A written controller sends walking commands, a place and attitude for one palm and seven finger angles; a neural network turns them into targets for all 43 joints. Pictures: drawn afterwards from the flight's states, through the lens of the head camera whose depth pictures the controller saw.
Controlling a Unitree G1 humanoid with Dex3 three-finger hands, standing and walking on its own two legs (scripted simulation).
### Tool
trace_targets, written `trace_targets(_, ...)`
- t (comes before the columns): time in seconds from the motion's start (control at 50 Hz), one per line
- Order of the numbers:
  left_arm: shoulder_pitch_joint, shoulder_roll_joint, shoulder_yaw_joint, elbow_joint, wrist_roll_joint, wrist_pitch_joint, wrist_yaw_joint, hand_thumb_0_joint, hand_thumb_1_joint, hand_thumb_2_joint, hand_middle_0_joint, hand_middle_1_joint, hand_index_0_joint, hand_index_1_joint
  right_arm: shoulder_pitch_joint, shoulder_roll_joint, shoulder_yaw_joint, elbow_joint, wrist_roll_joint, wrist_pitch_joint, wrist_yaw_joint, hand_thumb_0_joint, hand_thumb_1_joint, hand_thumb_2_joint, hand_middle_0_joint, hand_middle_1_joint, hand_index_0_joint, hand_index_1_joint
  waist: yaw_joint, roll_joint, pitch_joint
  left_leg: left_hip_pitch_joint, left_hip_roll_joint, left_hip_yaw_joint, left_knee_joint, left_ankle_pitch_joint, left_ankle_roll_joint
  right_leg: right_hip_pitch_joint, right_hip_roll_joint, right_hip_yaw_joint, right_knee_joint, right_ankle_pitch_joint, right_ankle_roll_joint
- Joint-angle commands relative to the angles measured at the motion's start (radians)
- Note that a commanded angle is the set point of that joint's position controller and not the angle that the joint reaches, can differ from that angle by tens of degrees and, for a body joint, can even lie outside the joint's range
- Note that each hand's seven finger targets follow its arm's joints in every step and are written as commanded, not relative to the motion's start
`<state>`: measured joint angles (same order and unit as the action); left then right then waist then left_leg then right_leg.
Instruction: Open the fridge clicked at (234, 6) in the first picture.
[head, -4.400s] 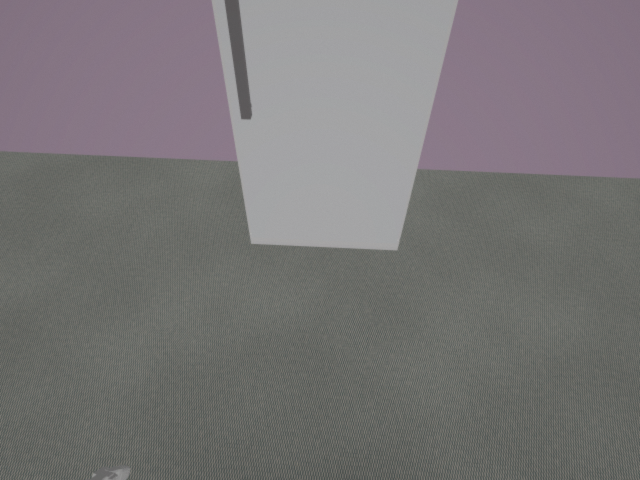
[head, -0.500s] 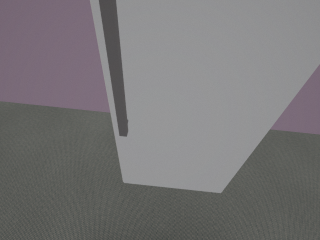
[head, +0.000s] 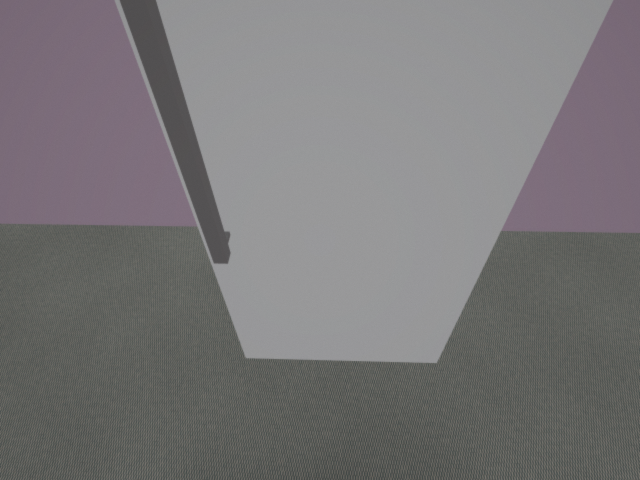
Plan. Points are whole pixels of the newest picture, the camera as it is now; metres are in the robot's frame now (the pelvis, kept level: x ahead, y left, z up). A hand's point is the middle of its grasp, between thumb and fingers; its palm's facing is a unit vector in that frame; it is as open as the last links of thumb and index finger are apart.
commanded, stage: come to a stop and stand still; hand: left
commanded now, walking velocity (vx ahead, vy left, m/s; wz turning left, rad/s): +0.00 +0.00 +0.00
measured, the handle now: (192, 143) +0.54 +0.23 +0.14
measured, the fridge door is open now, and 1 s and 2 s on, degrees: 0 0 0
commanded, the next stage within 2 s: look again from close up in 0.80 s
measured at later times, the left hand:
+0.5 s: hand out of the picture -0.04 +0.18 -0.17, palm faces +0.06 -0.98 -0.17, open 7.3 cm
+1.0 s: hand out of the picture -0.02 +0.20 -0.17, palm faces +0.03 -0.98 -0.19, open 7.3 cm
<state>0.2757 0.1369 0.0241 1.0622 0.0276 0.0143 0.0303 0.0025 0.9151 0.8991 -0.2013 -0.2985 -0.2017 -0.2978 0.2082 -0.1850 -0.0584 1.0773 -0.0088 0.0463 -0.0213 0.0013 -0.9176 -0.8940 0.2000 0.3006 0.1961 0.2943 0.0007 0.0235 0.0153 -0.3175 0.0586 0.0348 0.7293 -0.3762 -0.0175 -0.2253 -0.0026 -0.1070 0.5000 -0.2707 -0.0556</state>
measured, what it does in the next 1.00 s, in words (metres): steps on the spot: left foot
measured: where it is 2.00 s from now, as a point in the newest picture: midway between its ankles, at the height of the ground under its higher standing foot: outside the picture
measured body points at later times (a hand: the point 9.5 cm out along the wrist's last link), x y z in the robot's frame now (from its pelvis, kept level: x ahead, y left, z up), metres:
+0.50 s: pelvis -0.03 +0.01 +0.01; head -0.03 +0.01 +0.46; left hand -0.04 +0.23 -0.16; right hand -0.06 -0.19 -0.16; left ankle -0.03 +0.14 -0.74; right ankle +0.00 -0.08 -0.74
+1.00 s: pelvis -0.02 +0.04 +0.00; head -0.01 +0.03 +0.45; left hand -0.02 +0.25 -0.16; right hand -0.02 -0.18 -0.16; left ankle -0.03 +0.14 -0.74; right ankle +0.00 -0.08 -0.74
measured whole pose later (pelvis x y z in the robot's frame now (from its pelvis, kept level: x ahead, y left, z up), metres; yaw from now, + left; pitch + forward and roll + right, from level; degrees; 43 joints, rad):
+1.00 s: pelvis -0.02 +0.04 +0.00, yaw +0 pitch +0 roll -1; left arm 0.30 0.13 -0.01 1.12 0.02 -0.02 0.03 0.00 0.91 0.90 -0.20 -0.30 -0.20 -0.30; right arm 0.31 -0.15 0.00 1.08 -0.02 -0.02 -0.02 0.02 -0.92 -0.89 0.20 0.30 0.20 0.29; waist -0.01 0.03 0.01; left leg -0.22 0.01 0.06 0.52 -0.30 0.02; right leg -0.25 -0.04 -0.10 0.50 -0.24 0.00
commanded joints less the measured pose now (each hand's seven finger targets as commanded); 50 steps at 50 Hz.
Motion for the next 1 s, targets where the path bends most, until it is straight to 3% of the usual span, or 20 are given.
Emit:
trace_targets(0.0,0.028,0.145,0.021,-0.017,-0.013,-0.031,0.008,0.0,0.9,0.9,-0.2,-0.3,-0.2,-0.3,0.059,-0.008,0.019,-0.012,0.0,-0.035,-0.005,0.0,-0.9,-0.9,0.2,0.3,0.2,0.3,-0.002,-0.089,0.002,0.095,0.014,-0.007,-0.257,0.13,-0.005,0.023,-0.213,0.18,-0.141,0.287,-0.053)
trace_targets(0.04,0.029,0.116,0.014,-0.001,-0.025,-0.031,0.006,0.0,0.9,0.9,-0.2,-0.3,-0.2,-0.3,0.086,-0.042,0.027,0.012,-0.004,-0.052,-0.014,0.0,-0.9,-0.9,0.2,0.3,0.2,0.3,0.007,0.015,-0.019,0.172,0.084,-0.08,-0.335,0.365,0.019,0.014,-0.138,0.134,-0.116,0.252,0.011)
trace_targets(0.08,0.025,0.111,0.013,0.003,-0.022,-0.031,0.002,0.0,0.9,0.9,-0.2,-0.3,-0.2,-0.3,0.081,-0.061,0.028,0.02,-0.006,-0.055,-0.02,0.0,-0.9,-0.9,0.2,0.3,0.2,0.3,0.021,-0.011,-0.019,0.143,0.102,-0.068,-0.338,0.334,0.019,0.061,-0.12,0.125,-0.146,0.233,0.035)
trace_targets(0.1,0.012,0.12,0.013,0.02,-0.024,-0.031,0.002,0.0,0.9,0.9,-0.2,-0.3,-0.2,-0.3,0.086,-0.053,0.033,0.033,-0.006,-0.06,-0.021,0.0,-0.9,-0.9,0.2,0.3,0.2,0.3,0.015,0.047,-0.04,0.146,0.089,-0.064,-0.341,0.386,0.018,0.095,-0.126,0.114,-0.12,0.286,0.031)
trace_targets(0.12,0.01,0.129,0.012,0.026,-0.026,-0.028,0.002,0.0,0.9,0.9,-0.2,-0.3,-0.2,-0.3,0.086,-0.048,0.036,0.037,-0.003,-0.058,-0.02,0.0,-0.9,-0.9,0.2,0.3,0.2,0.3,0.019,0.083,-0.046,0.135,0.087,-0.059,-0.36,0.347,0.017,0.121,-0.127,0.112,-0.127,0.254,0.031)
trace_targets(0.22,0.005,0.117,0.008,0.043,-0.022,-0.019,0.0,0.0,0.9,0.9,-0.2,-0.3,-0.2,-0.3,0.107,-0.031,0.038,0.046,-0.006,-0.046,-0.016,0.0,-0.9,-0.9,0.2,0.3,0.2,0.3,0.015,-0.004,0.085,0.064,0.057,-0.047,-0.421,0.114,0.013,0.06,-0.117,0.137,-0.219,0.009,0.035)
trace_targets(0.26,0.012,0.118,0.007,0.046,-0.02,-0.016,0.0,0.0,0.9,0.9,-0.2,-0.3,-0.2,-0.3,0.128,-0.026,0.038,0.049,-0.008,-0.042,-0.014,0.0,-0.9,-0.9,0.2,0.3,0.2,0.3,0.01,-0.034,0.117,0.062,0.042,-0.038,-0.421,0.078,0.017,0.017,-0.117,0.149,-0.246,-0.072,0.036)
trace_targets(0.34,0.024,0.112,0.009,0.044,-0.019,-0.016,0.002,0.0,0.9,0.9,-0.2,-0.3,-0.2,-0.3,0.167,-0.018,0.037,0.055,-0.01,-0.041,-0.013,0.0,-0.9,-0.9,0.2,0.3,0.2,0.3,0.003,-0.056,0.105,0.068,0.034,-0.031,-0.42,0.056,0.021,-0.002,-0.116,0.154,-0.258,-0.12,0.039)
trace_targets(0.62,0.085,0.072,0.001,0.061,-0.017,-0.027,0.005,0.0,0.9,0.9,-0.2,-0.3,-0.2,-0.3,0.189,-0.009,0.04,0.051,-0.003,-0.064,-0.018,0.0,-0.9,-0.9,0.2,0.3,0.2,0.3,0.008,0.008,0.08,0.057,0.052,-0.061,-0.448,0.093,0.032,0.026,-0.107,0.127,-0.195,0.035,0.036)
trace_targets(0.82,0.088,0.076,-0.001,0.063,-0.016,-0.034,0.007,0.0,0.9,0.9,-0.2,-0.3,-0.2,-0.3,0.183,-0.025,0.037,0.048,0.0,-0.073,-0.02,0.0,-0.9,-0.9,0.2,0.3,0.2,0.3,0.004,-0.011,0.058,0.095,0.058,-0.062,-0.438,0.173,0.037,0.041,-0.114,0.117,-0.176,0.11,0.036)
trace_targets(0.84,0.143,0.099,-0.018,0.085,-0.008,-0.05,0.047,0.0,0.9,0.9,-0.2,-0.3,-0.2,-0.3,0.059,-0.052,0.046,-0.021,0.005,-0.086,-0.003,0.0,-0.9,-0.9,0.2,0.3,0.2,0.3,0.042,0.024,0.061,0.04,0.066,-0.008,-0.237,0.224,0.009,0.026,-0.16,0.149,-0.124,0.335,0.026)
trace_targets(0.86,0.109,0.144,-0.012,0.043,-0.013,-0.058,0.033,0.0,0.9,0.9,-0.2,-0.3,-0.2,-0.3,0.128,-0.007,0.046,-0.045,-0.002,-0.068,0.002,0.0,-0.9,-0.9,0.2,0.3,0.2,0.3,-0.013,0.02,-0.005,0.06,0.0,-0.027,-0.245,0.044,0.012,0.008,-0.19,0.199,-0.171,0.019,0.001)
trace_targets(0.88,0.076,0.149,-0.003,0.027,-0.009,-0.068,0.021,0.0,0.9,0.9,-0.2,-0.3,-0.2,-0.3,0.14,0.001,0.051,-0.036,-0.017,-0.07,0.008,0.0,-0.9,-0.9,0.2,0.3,0.2,0.3,-0.012,0.039,0.002,0.084,-0.008,-0.031,-0.25,0.11,0.017,-0.026,-0.189,0.189,-0.161,-0.001,-0.011)
trace_targets(0.9,0.061,0.137,-0.006,0.023,-0.009,-0.068,0.017,0.0,0.9,0.9,-0.2,-0.3,-0.2,-0.3,0.176,-0.009,0.051,-0.039,-0.014,-0.076,0.007,0.0,-0.9,-0.9,0.2,0.3,0.2,0.3,-0.029,0.011,-0.014,0.09,0.011,-0.044,-0.273,0.125,0.023,-0.05,-0.165,0.155,-0.141,-0.079,-0.008)
trace_targets(0.98,0.053,0.095,-0.018,0.01,-0.011,-0.058,0.007,0.0,0.9,0.9,-0.2,-0.3,-0.2,-0.3,0.178,-0.038,0.054,-0.053,-0.01,-0.092,-0.001,0.0,-0.9,-0.9,0.2,0.3,0.2,0.3,-0.01,0.024,0.018,0.039,0.051,-0.1,-0.344,0.231,0.053,-0.001,-0.108,0.098,-0.057,0.058,0.015)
